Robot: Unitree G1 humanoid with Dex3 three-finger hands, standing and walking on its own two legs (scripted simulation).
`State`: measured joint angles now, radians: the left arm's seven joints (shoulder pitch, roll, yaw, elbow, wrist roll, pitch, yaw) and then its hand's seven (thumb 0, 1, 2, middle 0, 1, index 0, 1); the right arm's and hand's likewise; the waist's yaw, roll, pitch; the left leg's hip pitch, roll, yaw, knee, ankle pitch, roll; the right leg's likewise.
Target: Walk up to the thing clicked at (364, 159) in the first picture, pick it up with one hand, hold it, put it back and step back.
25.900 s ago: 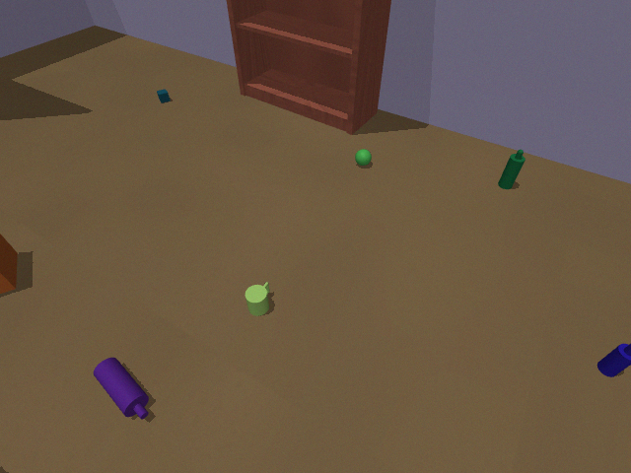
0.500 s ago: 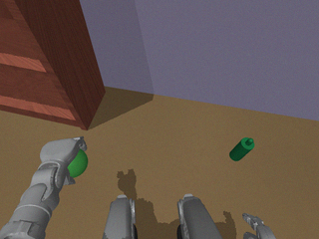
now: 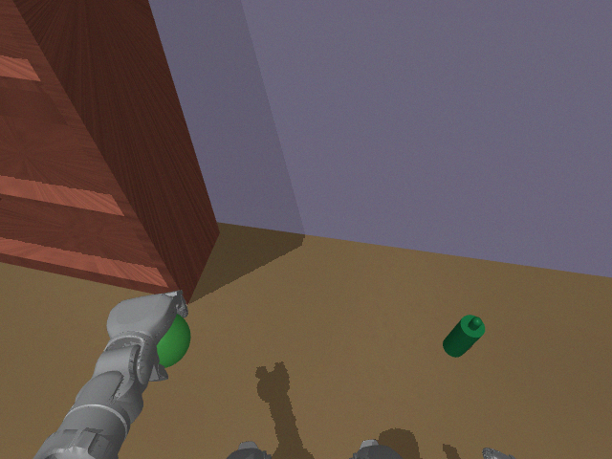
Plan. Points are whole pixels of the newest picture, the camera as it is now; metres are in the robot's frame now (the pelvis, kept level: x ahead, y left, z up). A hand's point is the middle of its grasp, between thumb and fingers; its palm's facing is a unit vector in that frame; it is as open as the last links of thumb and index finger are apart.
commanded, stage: lift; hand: left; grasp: from above
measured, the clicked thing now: (161, 339) +0.34 +0.22 -0.10
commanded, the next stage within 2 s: hold in 0.14 s
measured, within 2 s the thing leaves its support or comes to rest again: neither
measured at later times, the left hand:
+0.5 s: hand (147, 320) +0.34 +0.22 -0.03, palm faces -0.44 -0.07 -0.89, open 11.0 cm
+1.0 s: hand (137, 323) +0.32 +0.22 +0.00, palm faces -0.45 -0.05 -0.89, open 11.0 cm
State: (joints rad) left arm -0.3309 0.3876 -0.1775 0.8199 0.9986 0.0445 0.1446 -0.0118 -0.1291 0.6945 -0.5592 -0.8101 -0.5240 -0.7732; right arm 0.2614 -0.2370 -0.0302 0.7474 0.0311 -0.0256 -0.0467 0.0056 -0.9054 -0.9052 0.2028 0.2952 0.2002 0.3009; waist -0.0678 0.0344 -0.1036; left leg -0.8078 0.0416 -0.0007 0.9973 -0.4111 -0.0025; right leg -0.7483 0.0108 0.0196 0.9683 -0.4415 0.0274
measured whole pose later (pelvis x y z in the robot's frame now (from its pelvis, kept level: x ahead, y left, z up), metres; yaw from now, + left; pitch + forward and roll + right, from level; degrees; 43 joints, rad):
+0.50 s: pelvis +0.03 +0.00 +0.04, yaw +0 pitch +7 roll +0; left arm -0.31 0.37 -0.19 0.81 1.00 0.02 0.10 -0.01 -0.15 0.72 -0.57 -0.81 -0.53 -0.77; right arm 0.25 -0.25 -0.05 0.74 0.04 0.01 -0.04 0.01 -0.90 -0.90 0.20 0.29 0.20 0.30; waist -0.04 0.04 -0.07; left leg -0.51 0.03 0.02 0.71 -0.33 -0.01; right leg -0.46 0.00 0.03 0.70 -0.36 0.02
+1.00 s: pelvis +0.02 +0.00 +0.05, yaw -1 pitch +3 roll +0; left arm -0.26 0.39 -0.21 0.70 1.00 0.03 0.01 -0.01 -0.15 0.73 -0.56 -0.82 -0.53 -0.78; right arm 0.23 -0.25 -0.05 0.69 0.05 0.05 -0.04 0.01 -0.90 -0.90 0.20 0.29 0.20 0.30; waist -0.02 0.04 -0.04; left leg -0.38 0.03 0.03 0.59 -0.27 0.00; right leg -0.34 -0.01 0.05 0.59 -0.30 0.03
